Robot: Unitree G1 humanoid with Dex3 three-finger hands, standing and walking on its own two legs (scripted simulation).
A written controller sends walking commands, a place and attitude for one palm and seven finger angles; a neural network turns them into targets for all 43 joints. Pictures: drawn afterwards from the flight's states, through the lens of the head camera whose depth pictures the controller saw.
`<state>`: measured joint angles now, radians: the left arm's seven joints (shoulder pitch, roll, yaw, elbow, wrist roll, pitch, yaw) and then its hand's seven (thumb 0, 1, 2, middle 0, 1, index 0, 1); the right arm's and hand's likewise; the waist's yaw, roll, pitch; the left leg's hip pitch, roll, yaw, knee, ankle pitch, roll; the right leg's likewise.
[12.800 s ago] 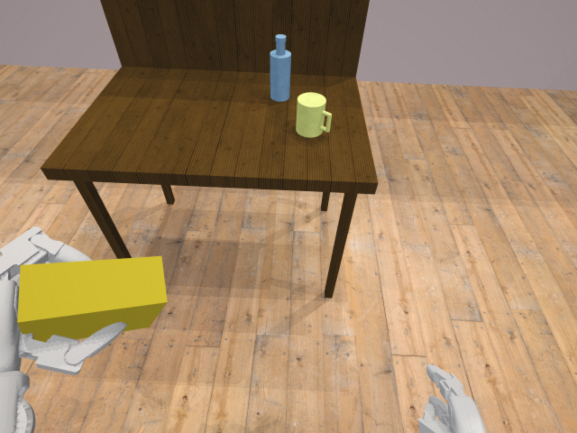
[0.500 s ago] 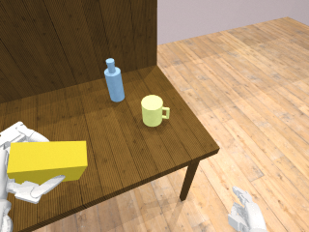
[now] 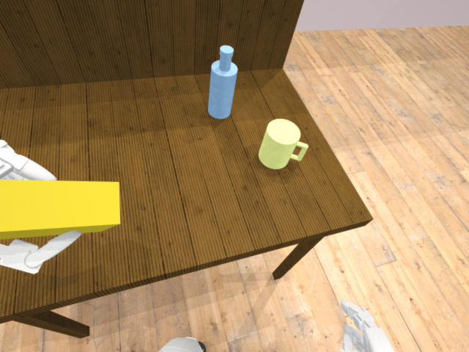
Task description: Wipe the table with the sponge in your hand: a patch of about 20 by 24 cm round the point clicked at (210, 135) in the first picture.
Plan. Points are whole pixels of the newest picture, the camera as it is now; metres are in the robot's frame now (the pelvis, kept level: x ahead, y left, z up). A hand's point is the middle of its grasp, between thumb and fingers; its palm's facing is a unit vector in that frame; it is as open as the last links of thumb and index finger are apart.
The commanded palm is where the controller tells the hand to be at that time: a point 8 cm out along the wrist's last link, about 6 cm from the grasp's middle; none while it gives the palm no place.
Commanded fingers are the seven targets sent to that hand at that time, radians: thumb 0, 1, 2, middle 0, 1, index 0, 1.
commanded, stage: come to a stop and stand still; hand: left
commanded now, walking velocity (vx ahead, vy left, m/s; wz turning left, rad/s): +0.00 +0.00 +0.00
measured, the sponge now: (74, 210) +0.25 +0.25 +0.12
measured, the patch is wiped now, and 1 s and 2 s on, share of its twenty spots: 0.00 0.00 0.00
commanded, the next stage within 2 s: none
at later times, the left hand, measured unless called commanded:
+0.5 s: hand (3, 257) +0.17 +0.28 +0.15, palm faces +0.34 -0.85 -0.40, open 9.6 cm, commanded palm +0.12 +0.30 +0.18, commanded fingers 0.00 0.10 1.30 -1.20 -1.60 -1.20 -1.60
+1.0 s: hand (1, 303) +0.13 +0.26 +0.15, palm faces +0.33 -0.88 -0.34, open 9.6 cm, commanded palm +0.09 +0.28 +0.18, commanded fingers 0.00 0.10 1.30 -1.20 -1.60 -1.20 -1.60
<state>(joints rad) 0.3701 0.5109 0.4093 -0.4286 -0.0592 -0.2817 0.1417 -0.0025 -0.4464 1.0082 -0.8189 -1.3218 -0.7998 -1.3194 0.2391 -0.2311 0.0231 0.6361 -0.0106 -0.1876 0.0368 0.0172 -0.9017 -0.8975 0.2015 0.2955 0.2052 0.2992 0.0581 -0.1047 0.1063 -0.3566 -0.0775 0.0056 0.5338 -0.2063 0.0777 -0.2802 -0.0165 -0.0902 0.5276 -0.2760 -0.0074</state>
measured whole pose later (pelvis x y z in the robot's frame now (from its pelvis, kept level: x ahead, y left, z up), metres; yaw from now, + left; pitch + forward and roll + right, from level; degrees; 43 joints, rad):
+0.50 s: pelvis -0.05 +0.02 +0.00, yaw -2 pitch -1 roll -2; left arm 0.43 0.43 0.37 -0.50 -0.06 -0.24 0.10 0.00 -0.45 1.01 -0.82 -1.33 -0.80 -1.32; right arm 0.21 -0.22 0.01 0.57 0.02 -0.15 0.03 0.01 -0.90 -0.90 0.20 0.30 0.21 0.30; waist 0.06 -0.05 0.13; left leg -0.35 -0.09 0.05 0.46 -0.11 0.07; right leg -0.30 -0.05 -0.09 0.51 -0.21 0.01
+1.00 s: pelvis -0.08 +0.01 +0.00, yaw -2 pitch -4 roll -3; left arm 0.43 0.40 0.34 -0.49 -0.06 -0.16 0.10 0.00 -0.44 1.01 -0.81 -1.33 -0.79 -1.33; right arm 0.20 -0.22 0.03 0.57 0.02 -0.16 -0.01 0.02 -0.90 -0.90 0.20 0.30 0.21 0.30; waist 0.04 -0.03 0.08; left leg -0.34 -0.04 0.04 0.48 -0.10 0.06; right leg -0.27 0.00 -0.11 0.47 -0.17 -0.01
